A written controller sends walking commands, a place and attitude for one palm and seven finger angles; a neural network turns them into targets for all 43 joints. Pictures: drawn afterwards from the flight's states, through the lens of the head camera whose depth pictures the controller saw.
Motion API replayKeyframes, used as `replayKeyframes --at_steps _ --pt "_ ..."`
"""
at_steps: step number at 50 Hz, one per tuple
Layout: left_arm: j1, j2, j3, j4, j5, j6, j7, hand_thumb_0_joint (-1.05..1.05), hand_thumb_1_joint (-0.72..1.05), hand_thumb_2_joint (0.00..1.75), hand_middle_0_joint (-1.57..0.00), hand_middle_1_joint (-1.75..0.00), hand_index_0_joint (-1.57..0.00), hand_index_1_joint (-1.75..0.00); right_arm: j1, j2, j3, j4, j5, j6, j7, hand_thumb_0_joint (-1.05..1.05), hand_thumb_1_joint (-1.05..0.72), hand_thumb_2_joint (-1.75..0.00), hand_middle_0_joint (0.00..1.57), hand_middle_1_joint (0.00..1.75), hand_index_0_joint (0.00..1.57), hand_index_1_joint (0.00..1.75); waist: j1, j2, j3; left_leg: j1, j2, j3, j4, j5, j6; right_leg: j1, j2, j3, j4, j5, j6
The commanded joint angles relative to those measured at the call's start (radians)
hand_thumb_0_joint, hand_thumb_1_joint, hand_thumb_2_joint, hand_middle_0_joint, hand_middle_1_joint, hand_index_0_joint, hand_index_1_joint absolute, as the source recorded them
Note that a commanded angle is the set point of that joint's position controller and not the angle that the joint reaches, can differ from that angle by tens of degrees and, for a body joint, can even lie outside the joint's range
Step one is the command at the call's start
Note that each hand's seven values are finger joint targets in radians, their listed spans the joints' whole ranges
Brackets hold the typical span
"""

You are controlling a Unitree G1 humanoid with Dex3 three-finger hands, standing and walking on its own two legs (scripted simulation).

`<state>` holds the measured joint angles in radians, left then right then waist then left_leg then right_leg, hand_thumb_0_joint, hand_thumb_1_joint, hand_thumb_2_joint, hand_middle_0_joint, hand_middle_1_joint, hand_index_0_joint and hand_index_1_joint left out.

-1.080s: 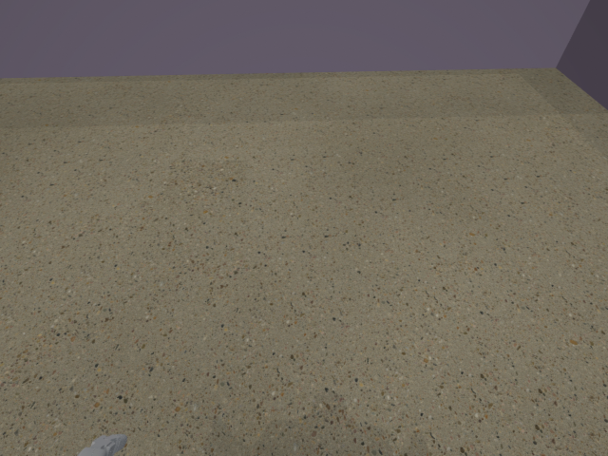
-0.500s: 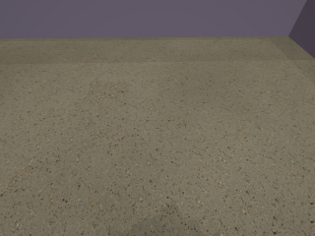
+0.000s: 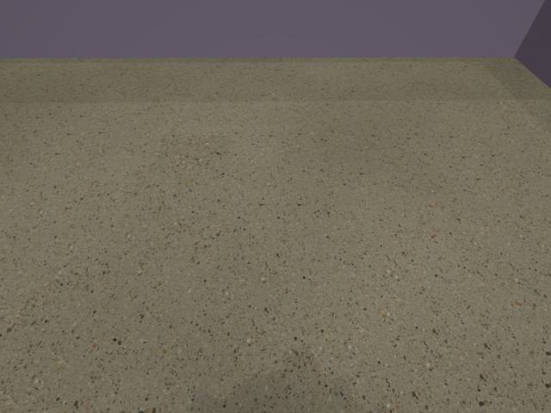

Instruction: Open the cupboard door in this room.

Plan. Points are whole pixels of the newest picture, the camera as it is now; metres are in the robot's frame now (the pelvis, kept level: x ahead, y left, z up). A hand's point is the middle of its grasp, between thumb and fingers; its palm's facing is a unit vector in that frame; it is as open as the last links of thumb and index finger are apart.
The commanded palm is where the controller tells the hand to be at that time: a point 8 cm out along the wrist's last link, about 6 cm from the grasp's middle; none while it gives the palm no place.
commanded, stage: turn or walk to find it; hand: left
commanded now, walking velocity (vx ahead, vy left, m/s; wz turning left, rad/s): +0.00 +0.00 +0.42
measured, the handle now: out of the picture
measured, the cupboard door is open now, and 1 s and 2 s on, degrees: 0 0 0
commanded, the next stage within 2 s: none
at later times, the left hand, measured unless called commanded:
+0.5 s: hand out of the picture +0.02 +0.24 -0.17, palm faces +0.18 -0.95 -0.24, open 7.4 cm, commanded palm none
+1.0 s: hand out of the picture -0.08 +0.14 -0.16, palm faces +0.44 -0.86 -0.26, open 7.4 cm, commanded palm none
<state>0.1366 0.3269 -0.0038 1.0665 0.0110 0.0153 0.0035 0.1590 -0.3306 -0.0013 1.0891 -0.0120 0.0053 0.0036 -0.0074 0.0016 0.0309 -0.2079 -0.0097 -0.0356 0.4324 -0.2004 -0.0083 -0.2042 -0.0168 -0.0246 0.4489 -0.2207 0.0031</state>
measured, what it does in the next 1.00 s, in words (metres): steps on the spot, turning left: right foot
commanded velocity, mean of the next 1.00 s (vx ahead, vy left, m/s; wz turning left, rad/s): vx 0.00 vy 0.00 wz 0.42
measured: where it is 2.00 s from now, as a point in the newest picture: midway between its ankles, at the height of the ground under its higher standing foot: outside the picture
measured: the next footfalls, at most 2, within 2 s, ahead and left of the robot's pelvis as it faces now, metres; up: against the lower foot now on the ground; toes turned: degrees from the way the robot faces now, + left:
right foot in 0.68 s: +0.03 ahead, -0.12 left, +0.00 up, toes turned +15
left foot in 1.18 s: -0.09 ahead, +0.08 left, +0.00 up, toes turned +35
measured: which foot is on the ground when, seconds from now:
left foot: down 0.00-0.68, up 0.70-1.00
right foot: down 0.00-0.24, up 0.26-0.66, down 0.68-1.00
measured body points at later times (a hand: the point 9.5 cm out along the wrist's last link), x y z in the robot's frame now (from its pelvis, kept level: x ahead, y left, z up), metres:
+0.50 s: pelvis -0.01 +0.02 +0.00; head +0.02 +0.04 +0.45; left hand +0.01 +0.29 -0.15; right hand +0.06 -0.21 -0.15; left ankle +0.02 +0.12 -0.74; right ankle -0.02 -0.13 -0.68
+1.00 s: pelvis -0.03 -0.04 +0.00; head +0.00 -0.06 +0.45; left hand -0.10 +0.19 -0.14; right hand +0.12 -0.27 -0.16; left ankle -0.13 +0.09 -0.66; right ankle -0.01 -0.13 -0.74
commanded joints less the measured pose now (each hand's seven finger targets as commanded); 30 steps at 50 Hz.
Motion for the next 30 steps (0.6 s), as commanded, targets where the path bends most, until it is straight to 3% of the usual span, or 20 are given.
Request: replayKeyframes --at_steps 1,4,6,7,9,10,11,12,13,14,16,19,22,25,28,30 --pt "0.046 0.118 0.035 -0.070 0.003 0.001 0.022 0.00 0.90 0.90 -0.20 -0.30 -0.20 -0.30 0.000 -0.093 -0.027 -0.080 -0.002 0.000 -0.007 0.00 -0.90 -0.90 0.20 0.30 0.20 0.30 0.019 -0.026 -0.048 -0.093 0.097 -0.093 0.010 0.131 0.029 0.033 -0.143 0.090 -0.040 0.059 -0.010" --pt "0.057 0.146 0.049 -0.101 0.006 0.004 0.027 0.00 0.90 0.90 -0.20 -0.30 -0.20 -0.30 0.018 -0.079 -0.037 -0.105 -0.001 0.013 -0.006 0.00 -0.90 -0.90 0.20 0.30 0.20 0.30 0.018 -0.117 -0.064 -0.121 0.050 -0.040 0.145 0.088 0.012 0.020 -0.237 0.140 -0.065 0.080 -0.063" --pt "0.056 0.155 0.056 -0.124 0.009 0.004 0.032 0.00 0.90 0.90 -0.20 -0.30 -0.20 -0.30 0.039 -0.065 -0.048 -0.121 -0.001 0.020 -0.007 0.00 -0.90 -0.90 0.20 0.30 0.20 0.30 0.011 -0.166 -0.069 -0.126 0.030 -0.003 0.253 -0.030 0.004 -0.001 -0.299 0.161 -0.069 0.150 -0.114" --pt "0.052 0.151 0.058 -0.137 0.011 0.003 0.034 0.00 0.90 0.90 -0.20 -0.30 -0.20 -0.30 0.044 -0.055 -0.051 -0.125 -0.001 0.023 -0.007 0.00 -0.90 -0.90 0.20 0.30 0.20 0.30 0.008 -0.178 -0.057 -0.139 0.028 0.010 0.283 -0.136 -0.001 -0.005 -0.321 0.161 -0.060 0.202 -0.136" --pt "0.035 0.139 0.064 -0.156 0.017 0.004 0.037 0.00 0.90 0.90 -0.20 -0.30 -0.20 -0.30 0.066 -0.035 -0.056 -0.126 0.002 0.024 -0.003 0.00 -0.90 -0.90 0.20 0.30 0.20 0.30 -0.005 -0.181 -0.044 -0.108 0.046 0.040 0.243 -0.166 -0.007 -0.036 -0.326 0.109 -0.019 0.240 -0.136" --pt "0.027 0.135 0.063 -0.163 0.015 0.007 0.035 0.00 0.90 0.90 -0.20 -0.30 -0.20 -0.30 0.088 -0.030 -0.056 -0.123 0.002 0.020 0.000 0.00 -0.90 -0.90 0.20 0.30 0.20 0.30 -0.018 -0.149 -0.048 -0.052 0.051 0.041 0.166 -0.079 -0.004 -0.068 -0.300 0.065 0.036 0.219 -0.104" --pt "0.028 0.108 0.062 -0.175 0.011 0.013 0.033 0.00 0.90 0.90 -0.20 -0.30 -0.20 -0.30 0.115 -0.052 -0.060 -0.126 -0.001 0.013 0.001 0.00 -0.90 -0.90 0.20 0.30 0.20 0.30 -0.027 -0.033 -0.055 0.010 0.104 -0.053 0.067 0.087 0.026 -0.141 -0.228 -0.007 0.143 0.116 -0.046" --pt "0.034 0.046 0.055 -0.192 0.002 0.020 0.028 0.00 0.90 0.90 -0.20 -0.30 -0.20 -0.30 0.139 -0.115 -0.073 -0.135 -0.011 0.006 -0.001 0.00 -0.90 -0.90 0.20 0.30 0.20 0.30 -0.035 0.224 -0.035 0.013 0.255 -0.317 -0.065 0.232 0.107 -0.243 -0.074 -0.102 0.339 -0.153 0.034" --pt "-0.009 0.032 0.051 -0.209 0.007 0.023 0.035 0.00 0.90 0.90 -0.20 -0.30 -0.20 -0.30 0.166 -0.133 -0.084 -0.126 -0.013 0.004 -0.010 0.00 -0.90 -0.90 0.20 0.30 0.20 0.30 -0.053 0.290 -0.020 -0.002 0.331 -0.466 -0.174 0.267 0.183 -0.284 -0.014 -0.041 0.529 -0.391 0.042" --pt "-0.002 0.044 0.058 -0.196 0.010 0.030 0.037 0.00 0.90 0.90 -0.20 -0.30 -0.20 -0.30 0.156 -0.128 -0.084 -0.123 -0.008 0.003 -0.020 0.00 -0.90 -0.90 0.20 0.30 0.20 0.30 -0.037 0.239 -0.012 -0.012 0.322 -0.454 -0.183 0.223 0.189 -0.305 -0.042 0.046 0.611 -0.355 0.033" --pt "0.016 0.040 0.065 -0.184 0.012 0.025 0.027 0.00 0.90 0.90 -0.20 -0.30 -0.20 -0.30 0.106 -0.093 -0.079 -0.150 -0.005 0.000 -0.027 0.00 -0.90 -0.90 0.20 0.30 0.20 0.30 -0.011 0.139 -0.014 -0.016 0.274 -0.392 -0.159 0.136 0.185 -0.327 -0.059 0.054 0.659 -0.266 0.035" --pt "0.056 0.001 0.065 -0.166 0.008 0.020 0.020 0.00 0.90 0.90 -0.20 -0.30 -0.20 -0.30 0.102 -0.070 -0.082 -0.161 -0.005 -0.003 -0.029 0.00 -0.90 -0.90 0.20 0.30 0.20 0.30 -0.007 0.104 -0.083 0.051 0.209 -0.299 -0.134 0.171 0.174 -0.313 -0.045 0.037 0.636 -0.199 0.051" --pt "0.031 -0.017 0.067 -0.180 0.007 0.017 0.019 0.00 0.90 0.90 -0.20 -0.30 -0.20 -0.30 0.143 -0.060 -0.088 -0.157 -0.006 -0.002 -0.031 0.00 -0.90 -0.90 0.20 0.30 0.20 0.30 -0.029 0.118 -0.110 0.116 0.206 -0.325 -0.117 0.237 0.188 -0.314 -0.035 0.032 0.552 -0.220 0.064" --pt "0.020 -0.031 0.066 -0.193 0.003 0.019 0.022 0.00 0.90 0.90 -0.20 -0.30 -0.20 -0.30 0.150 -0.066 -0.097 -0.159 -0.010 0.006 -0.030 0.00 -0.90 -0.90 0.20 0.30 0.20 0.30 -0.039 0.129 -0.106 0.111 0.210 -0.367 -0.115 0.238 0.199 -0.276 -0.019 0.030 0.440 -0.252 0.063" --pt "0.041 -0.038 0.067 -0.197 -0.002 0.020 0.025 0.00 0.90 0.90 -0.20 -0.30 -0.20 -0.30 0.132 -0.076 -0.103 -0.168 -0.013 0.016 -0.026 0.00 -0.90 -0.90 0.20 0.30 0.20 0.30 -0.030 0.158 -0.090 0.039 0.196 -0.390 -0.122 0.197 0.190 -0.184 0.001 0.024 0.337 -0.247 0.054" --pt "0.089 -0.033 0.068 -0.188 -0.004 0.019 0.027 0.00 0.90 0.90 -0.20 -0.30 -0.20 -0.30 0.104 -0.079 -0.107 -0.179 -0.014 0.022 -0.021 0.00 -0.90 -0.90 0.20 0.30 0.20 0.30 -0.011 0.165 -0.084 -0.028 0.176 -0.392 -0.121 0.139 0.171 -0.100 0.016 0.016 0.236 -0.206 0.045"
